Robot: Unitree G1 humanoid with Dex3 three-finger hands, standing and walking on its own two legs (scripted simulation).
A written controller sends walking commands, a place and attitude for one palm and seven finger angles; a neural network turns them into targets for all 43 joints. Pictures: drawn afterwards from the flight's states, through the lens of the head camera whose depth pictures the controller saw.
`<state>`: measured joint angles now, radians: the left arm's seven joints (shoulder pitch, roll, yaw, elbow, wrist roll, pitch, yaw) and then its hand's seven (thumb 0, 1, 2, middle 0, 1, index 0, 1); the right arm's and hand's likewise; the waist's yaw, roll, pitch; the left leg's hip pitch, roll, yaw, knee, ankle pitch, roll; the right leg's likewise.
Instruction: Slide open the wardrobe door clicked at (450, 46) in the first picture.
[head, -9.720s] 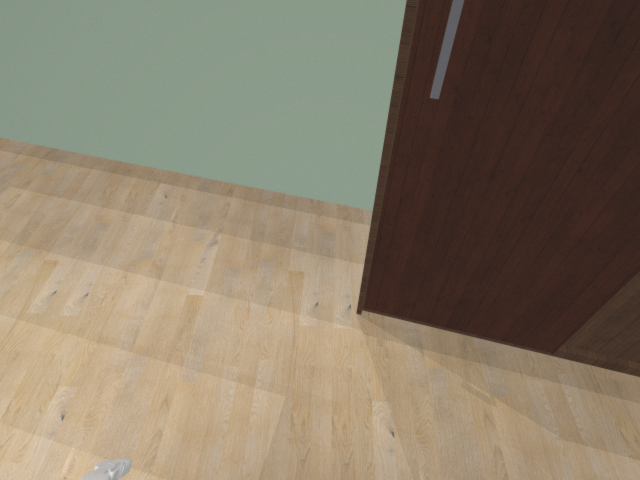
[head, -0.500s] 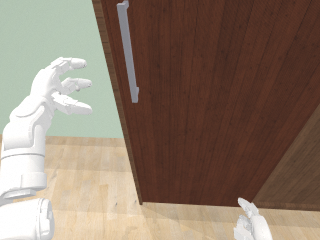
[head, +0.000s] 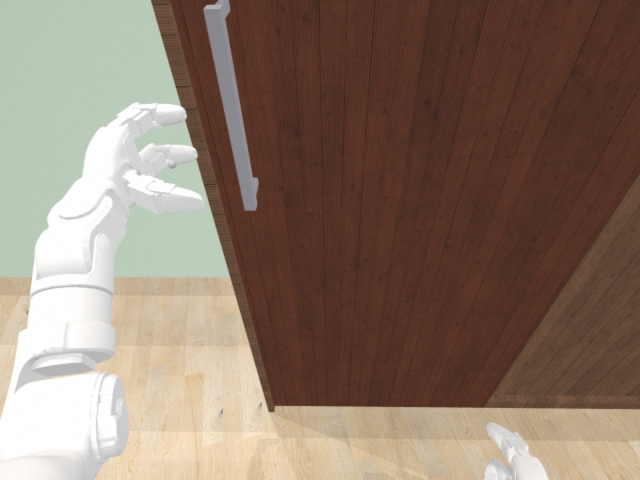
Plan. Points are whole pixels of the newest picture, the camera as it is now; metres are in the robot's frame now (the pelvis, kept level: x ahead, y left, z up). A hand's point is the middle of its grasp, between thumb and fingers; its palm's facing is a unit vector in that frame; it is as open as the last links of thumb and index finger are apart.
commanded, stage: move the hooked fingers beside the handle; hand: left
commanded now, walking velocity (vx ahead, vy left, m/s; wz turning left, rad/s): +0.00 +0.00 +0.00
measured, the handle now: (238, 118) +0.48 +0.14 +0.25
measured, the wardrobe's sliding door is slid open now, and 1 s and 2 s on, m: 0.00 0.00 0.00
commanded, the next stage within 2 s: none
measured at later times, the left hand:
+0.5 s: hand (191, 153) +0.42 +0.18 +0.23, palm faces +0.07 -1.00 +0.00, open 14.0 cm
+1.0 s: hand (183, 151) +0.40 +0.19 +0.24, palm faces +0.06 -1.00 +0.00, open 14.0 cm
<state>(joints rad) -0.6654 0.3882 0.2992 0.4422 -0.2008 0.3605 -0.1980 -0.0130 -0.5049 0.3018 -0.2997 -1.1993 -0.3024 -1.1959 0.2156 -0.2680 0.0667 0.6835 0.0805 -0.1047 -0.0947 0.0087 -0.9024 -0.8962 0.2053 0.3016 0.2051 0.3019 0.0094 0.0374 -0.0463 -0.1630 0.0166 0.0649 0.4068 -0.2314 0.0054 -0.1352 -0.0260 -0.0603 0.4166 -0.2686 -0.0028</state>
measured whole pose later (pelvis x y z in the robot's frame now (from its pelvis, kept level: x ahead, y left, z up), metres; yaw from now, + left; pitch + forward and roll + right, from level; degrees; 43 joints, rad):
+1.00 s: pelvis -0.02 +0.00 +0.00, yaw +0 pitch -1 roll +0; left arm -0.81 0.37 0.27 0.63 -0.17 0.28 -0.15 -0.01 -0.51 0.30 -0.30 -1.20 -0.30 -1.20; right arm 0.22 -0.26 0.07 0.69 0.07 -0.09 -0.10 0.01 -0.90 -0.90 0.21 0.30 0.21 0.30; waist 0.00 0.03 -0.05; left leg -0.18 0.02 0.06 0.40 -0.20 0.00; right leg -0.15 -0.02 -0.06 0.40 -0.24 -0.01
